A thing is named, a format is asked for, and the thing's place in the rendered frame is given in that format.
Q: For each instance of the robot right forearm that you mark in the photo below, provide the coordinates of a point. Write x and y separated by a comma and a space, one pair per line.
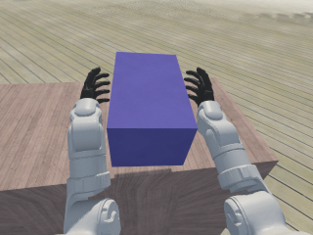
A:
235, 171

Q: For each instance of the carton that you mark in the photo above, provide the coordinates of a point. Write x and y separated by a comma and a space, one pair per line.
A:
150, 121

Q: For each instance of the pedestal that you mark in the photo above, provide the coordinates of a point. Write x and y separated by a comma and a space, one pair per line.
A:
152, 200

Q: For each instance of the robot left forearm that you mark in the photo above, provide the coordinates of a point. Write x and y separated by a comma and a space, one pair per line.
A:
86, 148

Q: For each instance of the robot left hand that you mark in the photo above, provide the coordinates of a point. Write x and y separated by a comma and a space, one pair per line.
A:
90, 86

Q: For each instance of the right robot upper arm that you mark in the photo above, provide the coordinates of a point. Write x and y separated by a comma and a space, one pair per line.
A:
255, 213

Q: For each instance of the robot right hand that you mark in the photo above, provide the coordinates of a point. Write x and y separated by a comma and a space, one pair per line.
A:
203, 90

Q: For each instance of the left robot upper arm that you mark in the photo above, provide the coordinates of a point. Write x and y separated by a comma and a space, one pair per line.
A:
93, 217

